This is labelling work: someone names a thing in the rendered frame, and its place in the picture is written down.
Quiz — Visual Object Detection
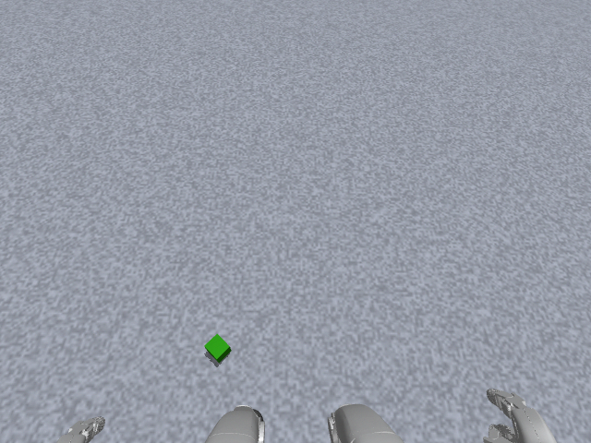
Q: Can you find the left robot hand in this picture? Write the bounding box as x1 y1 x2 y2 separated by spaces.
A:
56 417 105 443

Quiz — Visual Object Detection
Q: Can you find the small box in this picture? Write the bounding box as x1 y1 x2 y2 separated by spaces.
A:
204 334 231 363

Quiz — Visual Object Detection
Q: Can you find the right robot hand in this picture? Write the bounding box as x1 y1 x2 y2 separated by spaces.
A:
483 389 557 443

